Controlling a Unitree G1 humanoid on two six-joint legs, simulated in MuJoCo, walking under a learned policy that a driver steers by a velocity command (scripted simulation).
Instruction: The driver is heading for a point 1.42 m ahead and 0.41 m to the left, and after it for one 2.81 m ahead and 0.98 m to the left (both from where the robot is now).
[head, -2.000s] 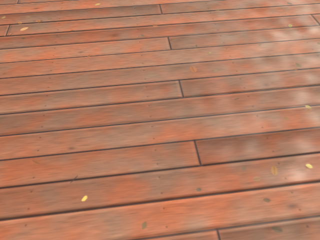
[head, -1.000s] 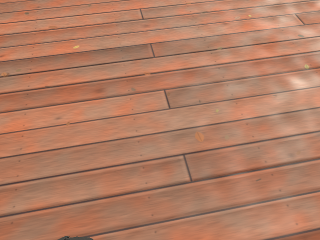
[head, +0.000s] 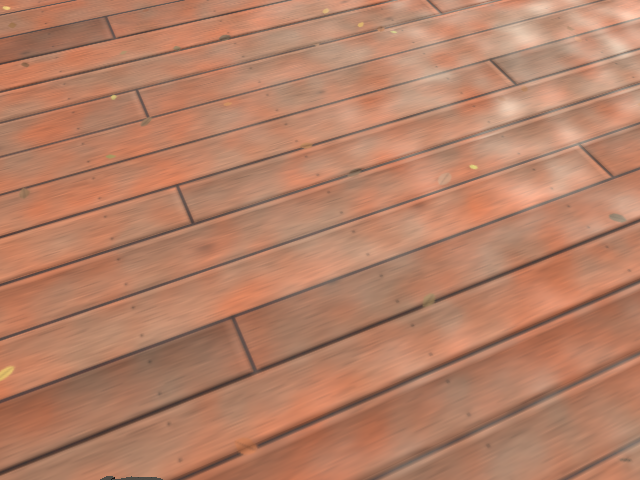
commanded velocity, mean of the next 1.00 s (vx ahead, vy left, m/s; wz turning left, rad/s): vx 0.11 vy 0.00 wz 0.41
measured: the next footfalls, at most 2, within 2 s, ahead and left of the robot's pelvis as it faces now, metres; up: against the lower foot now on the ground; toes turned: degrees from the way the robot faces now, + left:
right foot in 0.02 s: +0.24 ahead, -0.02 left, +0.00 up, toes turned -4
left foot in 0.58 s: +0.32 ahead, +0.21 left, +0.00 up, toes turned +8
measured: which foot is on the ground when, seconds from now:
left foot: down 0.00-0.02, up 0.04-0.56, down 0.58-1.00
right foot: up 0.00-0.00, down 0.02-0.60, up 0.62-1.00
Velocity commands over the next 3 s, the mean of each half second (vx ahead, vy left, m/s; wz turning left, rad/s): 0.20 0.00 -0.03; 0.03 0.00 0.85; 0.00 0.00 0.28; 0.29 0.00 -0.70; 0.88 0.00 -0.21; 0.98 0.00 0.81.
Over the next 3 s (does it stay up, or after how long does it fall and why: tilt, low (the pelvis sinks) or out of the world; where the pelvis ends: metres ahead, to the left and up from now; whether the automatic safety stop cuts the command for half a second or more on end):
stays up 1.27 0.16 0.00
